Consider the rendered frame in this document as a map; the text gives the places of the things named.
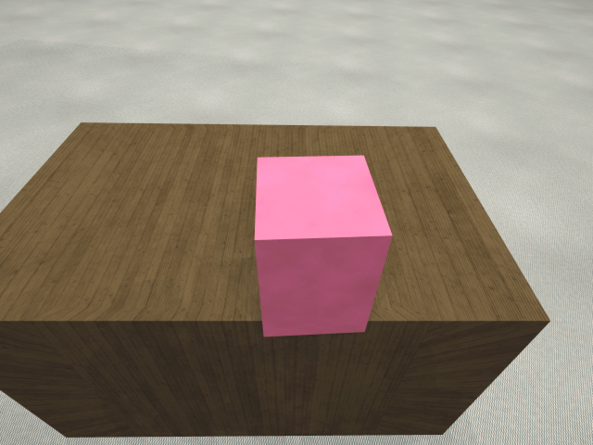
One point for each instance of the pedestal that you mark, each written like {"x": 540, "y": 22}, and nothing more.
{"x": 129, "y": 290}

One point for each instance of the carton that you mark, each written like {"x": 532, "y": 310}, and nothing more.
{"x": 321, "y": 240}

